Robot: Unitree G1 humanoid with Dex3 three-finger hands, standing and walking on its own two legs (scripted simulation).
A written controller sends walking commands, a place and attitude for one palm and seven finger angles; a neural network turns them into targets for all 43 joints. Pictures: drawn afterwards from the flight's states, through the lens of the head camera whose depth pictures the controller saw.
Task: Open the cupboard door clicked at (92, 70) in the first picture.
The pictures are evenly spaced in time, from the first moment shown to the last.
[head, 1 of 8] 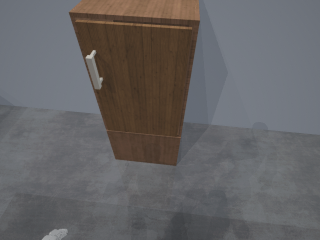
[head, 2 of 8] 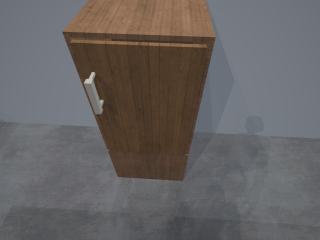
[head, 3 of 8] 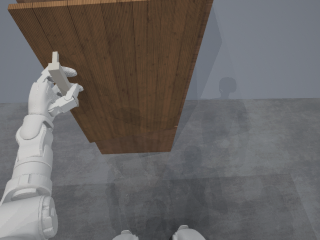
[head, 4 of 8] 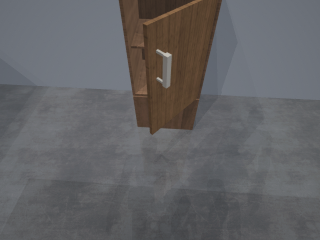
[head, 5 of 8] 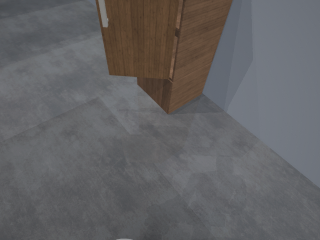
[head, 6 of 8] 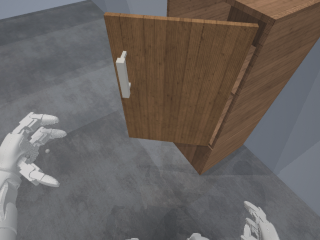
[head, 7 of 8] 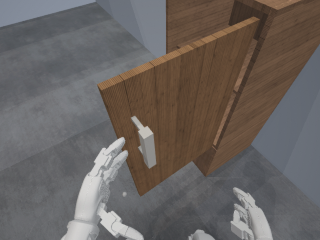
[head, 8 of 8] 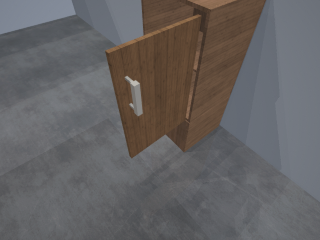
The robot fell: no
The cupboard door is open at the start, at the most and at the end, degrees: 0 92 92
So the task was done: yes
